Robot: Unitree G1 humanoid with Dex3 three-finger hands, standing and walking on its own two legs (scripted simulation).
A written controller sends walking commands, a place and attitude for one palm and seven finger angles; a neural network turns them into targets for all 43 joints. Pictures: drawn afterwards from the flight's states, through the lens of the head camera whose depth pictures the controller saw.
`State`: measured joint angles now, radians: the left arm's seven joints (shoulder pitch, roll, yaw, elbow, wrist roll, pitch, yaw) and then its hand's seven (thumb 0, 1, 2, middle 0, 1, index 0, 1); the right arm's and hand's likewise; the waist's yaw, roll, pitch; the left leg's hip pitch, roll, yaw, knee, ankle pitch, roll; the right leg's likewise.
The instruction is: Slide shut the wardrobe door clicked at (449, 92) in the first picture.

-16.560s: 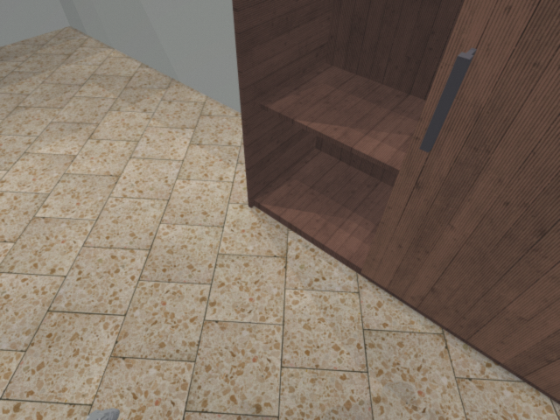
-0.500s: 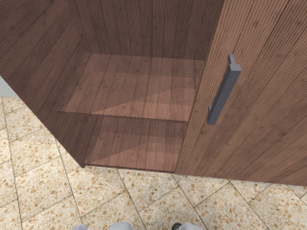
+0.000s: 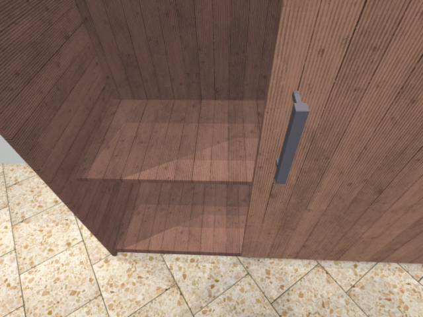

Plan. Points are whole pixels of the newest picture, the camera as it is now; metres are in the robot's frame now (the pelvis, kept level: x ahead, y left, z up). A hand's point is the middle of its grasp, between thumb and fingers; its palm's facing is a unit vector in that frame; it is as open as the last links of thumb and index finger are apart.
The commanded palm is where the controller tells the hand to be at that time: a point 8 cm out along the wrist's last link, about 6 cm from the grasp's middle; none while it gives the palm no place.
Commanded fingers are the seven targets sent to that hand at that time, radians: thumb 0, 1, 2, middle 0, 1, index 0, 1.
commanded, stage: come to a stop and stand still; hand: right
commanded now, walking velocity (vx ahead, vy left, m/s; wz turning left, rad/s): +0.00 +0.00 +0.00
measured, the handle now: (287, 141) +0.45 -0.14 +0.08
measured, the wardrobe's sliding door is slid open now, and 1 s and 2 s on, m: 0.60 0.60 0.60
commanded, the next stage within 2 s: look again from close up in 1.14 s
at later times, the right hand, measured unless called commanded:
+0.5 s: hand out of the picture -0.02 -0.16 -0.18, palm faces +0.03 +0.98 -0.21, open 7.4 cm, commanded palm none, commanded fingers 0.00 -0.90 -0.90 0.20 0.30 0.20 0.30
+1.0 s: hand out of the picture -0.01 -0.12 -0.17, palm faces +0.02 +0.98 -0.20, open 7.4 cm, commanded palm none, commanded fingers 0.00 -0.90 -0.90 0.20 0.30 0.20 0.30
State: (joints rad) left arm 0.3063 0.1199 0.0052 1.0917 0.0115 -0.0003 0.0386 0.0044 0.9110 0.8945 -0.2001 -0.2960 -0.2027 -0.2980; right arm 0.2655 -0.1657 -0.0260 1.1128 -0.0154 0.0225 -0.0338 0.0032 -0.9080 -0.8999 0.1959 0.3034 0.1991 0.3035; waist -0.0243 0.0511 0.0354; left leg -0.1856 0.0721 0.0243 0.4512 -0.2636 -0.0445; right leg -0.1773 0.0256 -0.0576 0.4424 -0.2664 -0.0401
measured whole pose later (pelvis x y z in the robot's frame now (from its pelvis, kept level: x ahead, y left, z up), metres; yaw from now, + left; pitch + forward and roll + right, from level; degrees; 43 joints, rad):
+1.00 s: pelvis -0.01 +0.05 +0.00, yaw +0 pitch -1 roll -1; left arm 0.29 0.15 -0.02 1.11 0.01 -0.01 0.02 0.00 0.91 0.89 -0.20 -0.30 -0.20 -0.30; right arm 0.28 -0.15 0.02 1.10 -0.01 -0.02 -0.03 0.00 -0.91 -0.90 0.20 0.30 0.20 0.30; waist -0.01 0.00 0.04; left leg -0.20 0.02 0.05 0.50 -0.28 0.02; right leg -0.18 -0.03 -0.03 0.45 -0.25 0.03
